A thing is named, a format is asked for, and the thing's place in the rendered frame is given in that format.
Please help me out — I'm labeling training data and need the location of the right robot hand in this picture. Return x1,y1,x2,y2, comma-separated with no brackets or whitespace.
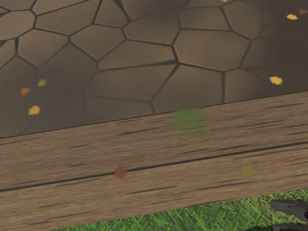
269,198,308,231

